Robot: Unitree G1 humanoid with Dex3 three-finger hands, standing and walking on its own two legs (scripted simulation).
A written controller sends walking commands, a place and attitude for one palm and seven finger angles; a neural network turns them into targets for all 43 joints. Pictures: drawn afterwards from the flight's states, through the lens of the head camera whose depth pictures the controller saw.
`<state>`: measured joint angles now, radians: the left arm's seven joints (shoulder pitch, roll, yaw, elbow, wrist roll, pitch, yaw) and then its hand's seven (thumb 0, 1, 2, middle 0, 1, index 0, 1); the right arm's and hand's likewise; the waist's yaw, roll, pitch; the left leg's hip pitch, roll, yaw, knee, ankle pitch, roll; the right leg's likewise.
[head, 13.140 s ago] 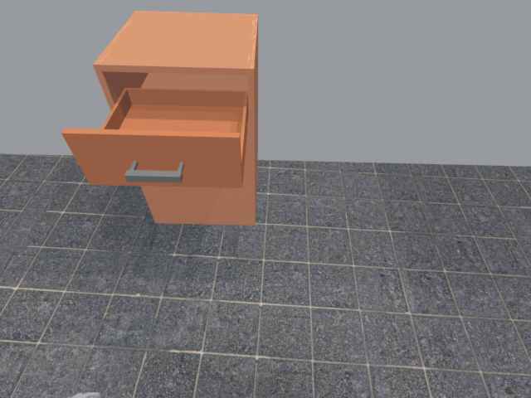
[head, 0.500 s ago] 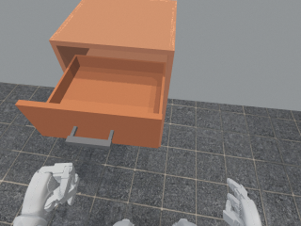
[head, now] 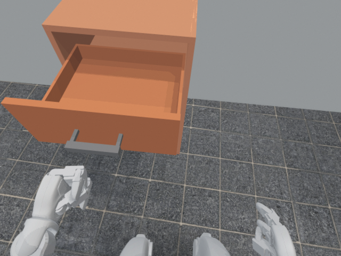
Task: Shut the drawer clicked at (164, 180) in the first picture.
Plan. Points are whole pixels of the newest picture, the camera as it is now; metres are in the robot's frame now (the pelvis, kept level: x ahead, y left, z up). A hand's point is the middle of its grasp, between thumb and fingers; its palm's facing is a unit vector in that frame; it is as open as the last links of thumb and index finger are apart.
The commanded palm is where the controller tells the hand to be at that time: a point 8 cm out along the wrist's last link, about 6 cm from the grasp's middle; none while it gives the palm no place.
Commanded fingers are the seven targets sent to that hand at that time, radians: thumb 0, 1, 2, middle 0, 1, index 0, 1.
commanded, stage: bring the fist close to the handle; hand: left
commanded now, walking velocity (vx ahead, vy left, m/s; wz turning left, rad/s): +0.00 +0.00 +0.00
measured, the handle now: (95, 141) +0.39 +0.22 -0.01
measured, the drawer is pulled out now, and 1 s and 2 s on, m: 0.30 0.30 0.23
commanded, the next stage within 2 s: push the drawer shut in 0.90 s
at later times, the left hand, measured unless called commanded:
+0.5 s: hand (99, 178) +0.29 +0.19 -0.02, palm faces -0.09 -1.00 -0.04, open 3.3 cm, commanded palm +0.28 +0.24 -0.01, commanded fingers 0.00 0.90 0.90 -1.40 -1.60 -1.40 -1.60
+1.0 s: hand (101, 178) +0.30 +0.18 -0.02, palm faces -0.10 -0.99 -0.04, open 3.3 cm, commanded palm +0.28 +0.24 -0.01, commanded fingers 0.00 0.90 0.90 -1.40 -1.60 -1.40 -1.60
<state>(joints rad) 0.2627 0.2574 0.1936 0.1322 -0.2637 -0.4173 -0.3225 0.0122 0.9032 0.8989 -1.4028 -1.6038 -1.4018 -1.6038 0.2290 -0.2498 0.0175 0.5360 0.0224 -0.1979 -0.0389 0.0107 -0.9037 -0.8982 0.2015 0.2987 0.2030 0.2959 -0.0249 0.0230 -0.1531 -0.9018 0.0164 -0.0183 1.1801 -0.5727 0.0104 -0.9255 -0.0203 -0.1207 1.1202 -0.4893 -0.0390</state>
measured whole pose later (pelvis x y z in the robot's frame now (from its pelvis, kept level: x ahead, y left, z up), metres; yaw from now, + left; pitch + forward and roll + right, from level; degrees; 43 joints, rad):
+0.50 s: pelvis -0.01 +0.01 -0.03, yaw -1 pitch +23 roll -2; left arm 0.00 0.26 0.18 0.32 -0.22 -0.45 -0.29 0.01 0.90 0.90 -1.40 -1.60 -1.40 -1.60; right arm 0.20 -0.26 0.02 0.55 0.01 -0.15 -0.02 0.01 -0.90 -0.90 0.20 0.30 0.20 0.30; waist -0.04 0.01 -0.18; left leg -1.12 0.01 0.00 1.33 -0.61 0.03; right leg -1.15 -0.03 -0.10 1.27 -0.51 -0.03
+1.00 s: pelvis -0.01 +0.01 -0.04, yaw -1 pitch +23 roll -3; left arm 0.03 0.25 0.15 0.26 -0.21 -0.43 -0.26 0.01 0.90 0.90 -1.40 -1.60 -1.40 -1.60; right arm 0.19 -0.26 0.02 0.52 0.01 -0.08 -0.01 0.01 -0.90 -0.90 0.20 0.30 0.20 0.30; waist -0.03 0.01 -0.18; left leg -1.14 0.01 0.00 1.35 -0.62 0.03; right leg -1.17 -0.03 -0.10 1.28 -0.52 -0.02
